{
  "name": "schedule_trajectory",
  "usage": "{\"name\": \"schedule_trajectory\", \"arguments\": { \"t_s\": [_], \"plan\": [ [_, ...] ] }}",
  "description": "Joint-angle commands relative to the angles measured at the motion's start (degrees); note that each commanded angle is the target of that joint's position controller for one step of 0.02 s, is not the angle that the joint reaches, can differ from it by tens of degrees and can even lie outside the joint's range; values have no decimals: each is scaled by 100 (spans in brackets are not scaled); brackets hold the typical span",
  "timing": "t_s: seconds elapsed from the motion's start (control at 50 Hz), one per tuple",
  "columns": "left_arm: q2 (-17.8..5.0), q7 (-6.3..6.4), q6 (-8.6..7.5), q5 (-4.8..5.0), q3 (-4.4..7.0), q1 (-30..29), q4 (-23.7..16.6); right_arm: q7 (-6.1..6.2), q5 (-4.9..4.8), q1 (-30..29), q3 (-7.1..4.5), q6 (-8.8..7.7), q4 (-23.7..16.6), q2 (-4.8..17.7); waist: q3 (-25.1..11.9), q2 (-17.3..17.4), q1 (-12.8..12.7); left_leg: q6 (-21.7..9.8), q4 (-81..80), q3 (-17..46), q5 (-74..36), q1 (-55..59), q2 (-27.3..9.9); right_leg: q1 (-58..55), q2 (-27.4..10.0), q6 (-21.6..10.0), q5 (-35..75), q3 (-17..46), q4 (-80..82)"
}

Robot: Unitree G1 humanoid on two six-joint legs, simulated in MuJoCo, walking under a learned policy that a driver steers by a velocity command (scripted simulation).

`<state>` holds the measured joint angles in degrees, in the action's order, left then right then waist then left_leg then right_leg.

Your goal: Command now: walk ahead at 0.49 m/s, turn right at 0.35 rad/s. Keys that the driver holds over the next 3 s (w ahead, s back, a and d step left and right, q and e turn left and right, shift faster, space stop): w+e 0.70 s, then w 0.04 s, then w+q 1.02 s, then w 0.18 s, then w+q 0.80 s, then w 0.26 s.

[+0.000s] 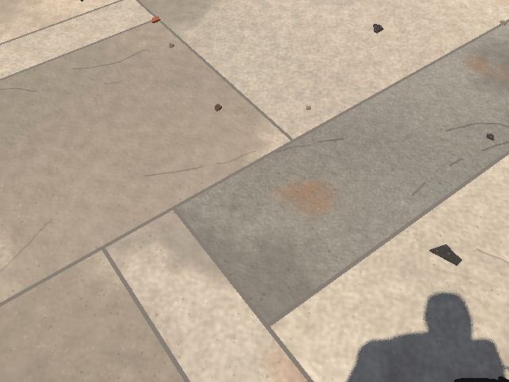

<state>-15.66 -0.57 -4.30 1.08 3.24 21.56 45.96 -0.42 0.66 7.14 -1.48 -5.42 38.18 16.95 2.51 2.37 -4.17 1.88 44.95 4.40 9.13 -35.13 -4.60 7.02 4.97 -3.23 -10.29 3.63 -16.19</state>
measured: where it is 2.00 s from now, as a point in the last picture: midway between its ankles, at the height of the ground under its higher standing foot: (363, 192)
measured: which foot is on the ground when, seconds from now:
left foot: up 0.00-0.14, down 0.16-0.68, up 0.70-1.00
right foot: down 0.00-0.16, up 0.18-0.66, down 0.68-1.00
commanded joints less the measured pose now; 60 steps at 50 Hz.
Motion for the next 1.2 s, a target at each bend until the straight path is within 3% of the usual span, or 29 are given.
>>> {"name": "schedule_trajectory", "arguments": {
  "t_s": [0.02,0.1,0.14,0.16,0.18,0.2,0.22,0.24,0.26,0.28,0.32,0.4,0.5,0.58,0.62,0.66,0.68,0.7,0.72,0.74,0.76,0.78,0.8,0.86,0.9,0.98,1.1,1.16,1.2],
  "plan": [
    [-1111,84,-55,57,281,-278,-459,-54,-40,-389,-36,-119,-430,277,-19,-631,117,160,-988,-150,-1126,974,313,910,-1215,-926,718,1006,642],
    [-1124,120,42,102,298,-28,-414,-60,-132,-515,-179,-154,-522,594,-109,-740,219,26,-1552,74,-949,1431,350,454,-1455,-639,187,1533,108],
    [-975,121,102,53,258,-52,-442,-24,-136,35,-301,-173,-398,757,-314,-773,567,-200,-1813,-54,-524,2273,345,510,-1278,-431,351,1551,-562],
    [-712,98,100,-4,161,-60,-501,21,-84,658,-398,-186,-322,964,-787,-599,895,-437,-1872,220,-307,3248,-46,812,-929,-236,279,1312,-1610],
    [-234,100,97,-181,3,129,-646,74,-44,1540,-487,-137,-245,1348,-1728,462,1096,-756,-1824,1416,-9,4640,-1209,1609,-429,18,-1359,700,-3472],
    [-174,103,35,117,-32,762,-858,-6,25,1657,-546,-53,-85,1603,-2042,2236,694,-1528,-2708,4083,1675,5398,-2104,3307,-126,178,-2533,353,-5038],
    [-776,139,69,217,105,543,-672,-40,-22,1337,-419,-54,-189,997,-1346,1138,797,-1394,-2947,3840,2368,4860,-1867,3739,-500,244,-2060,609,-5670],
    [-945,128,107,179,164,41,-732,-28,-49,1099,-338,-45,-201,705,-789,649,838,-1207,-2915,2772,1840,4306,-1634,3803,-672,253,-1526,474,-5722],
    [-864,130,145,119,163,-143,-730,-42,-10,831,-292,-49,-190,578,-542,262,711,-1141,-2980,2054,931,3755,-1367,3549,-864,305,-1124,404,-5578],
    [-806,113,170,62,183,-303,-787,-39,13,660,-266,-47,-135,445,-330,291,622,-1133,-3087,1541,352,3423,-1158,3454,-998,327,-887,401,-5297],
    [-606,50,245,81,164,-359,-841,-12,27,583,-286,-101,-46,430,-226,465,519,-1132,-3336,846,-319,3046,-981,3134,-1127,366,-621,269,-5093],
    [-394,-4,300,16,96,-829,-1099,24,-35,686,-390,-152,175,656,-49,156,537,-1309,-3596,135,-1150,3125,-1097,3458,-1183,461,-94,223,-4276],
    [-293,-188,214,17,7,-1628,-1334,73,-79,802,-454,-57,378,919,147,23,789,-1147,-3663,-785,-1420,3278,-985,3133,-1070,342,1067,-198,-2720],
    [-389,-302,218,35,23,-2133,-1609,80,-193,1059,-518,62,567,1112,269,44,844,-975,-3379,-1153,-2049,3822,-1139,3019,-920,71,730,-503,-2112],
    [-570,-316,254,9,113,-1975,-1658,111,-235,1047,-571,137,576,1287,10,220,625,-856,-2704,-1376,-3811,4035,-1138,2464,-591,-165,177,-806,-2012],
    [-975,-256,314,13,359,-760,-1400,149,-288,948,-581,212,536,1353,-714,202,-129,-652,-936,-1640,-4841,3660,-946,705,-133,-519,211,-1011,-1651],
    [-1354,-149,379,34,551,255,-1142,174,-202,1007,-493,189,452,1156,-1212,-155,-584,-426,665,-1647,-3550,2407,-718,-1044,-368,-781,354,-367,-1532],
    [-2059,-83,346,91,636,97,-1176,84,84,1623,-204,76,110,267,-1656,-1806,181,-49,2795,-1327,2162,-271,369,-3007,-1967,-1804,-260,2803,-1241],
    [-1604,-105,241,42,488,269,-1376,5,-86,1194,-217,-128,80,654,-2576,-1202,-239,-98,3514,53,2582,-853,552,-3252,-2499,-2145,-1342,4469,-256],
    [-1223,-136,149,-17,368,85,-1252,-36,-331,621,-314,-211,-47,995,-1666,-790,-322,-205,3383,98,1942,-1235,259,-2621,-2340,-1778,-1056,3599,-29],
    [-1056,-134,104,-14,307,-253,-1218,-13,-329,563,-270,-243,-45,909,-1088,-465,-61,-267,2904,1,1415,-1073,-21,-1761,-2149,-1558,-508,2802,-25],
    [-835,-125,84,-37,227,-643,-1238,26,-202,580,-274,-221,65,880,-747,-298,161,-223,2479,-46,1106,-721,-246,-999,-1953,-1382,287,2174,-15],
    [-679,-113,51,-120,159,-858,-1270,24,-154,747,-298,-150,145,898,-640,-454,354,-194,2265,-5,880,-284,-393,-469,-1798,-1310,932,1750,104],
    [-744,-102,-82,-139,156,-876,-1052,15,-136,1009,-257,66,319,656,-499,-465,522,-34,1899,-113,498,119,-446,195,-1687,-1297,1791,980,492],
    [-827,-68,-139,-155,175,-766,-872,35,-133,723,-221,139,240,539,-247,-431,450,53,1438,-96,-89,-185,-456,256,-1605,-1198,1975,522,679],
    [-818,0,-154,-178,141,-686,-672,-43,-185,187,-178,89,142,396,-8,-481,199,-21,-2,-135,-1584,-135,-220,143,-1323,-790,1689,-304,858],
    [-955,46,-32,-107,187,-229,-266,-268,-206,-625,-107,39,-251,245,305,-371,-144,-298,-1112,-304,-1513,-636,30,-1108,-1792,-678,2046,-590,686],
    [-1077,121,117,-85,226,-280,-224,-383,-177,-614,-139,50,-434,309,108,-518,23,-549,-1247,-667,-590,-477,312,-1651,-1923,-541,3861,-754,-30],
    [-1231,213,213,-95,260,-373,-276,-368,-156,66,-289,106,-377,596,-482,-766,450,-795,-1136,-990,-30,556,722,-1667,-1859,-392,5779,-921,-1194]
  ]
}}
Next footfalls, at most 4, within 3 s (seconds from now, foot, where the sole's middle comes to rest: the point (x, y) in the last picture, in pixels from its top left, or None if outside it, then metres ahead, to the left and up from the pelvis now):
0.16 left None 0.27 0.15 -0.78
0.68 right None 0.48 -0.18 -0.78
1.22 left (329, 253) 0.85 -0.12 -0.78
1.68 right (407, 200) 1.07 -0.38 -0.78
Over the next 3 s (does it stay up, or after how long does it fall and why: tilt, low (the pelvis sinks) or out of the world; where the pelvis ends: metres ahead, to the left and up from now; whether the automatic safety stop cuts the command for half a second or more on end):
stays up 1.59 -0.11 0.00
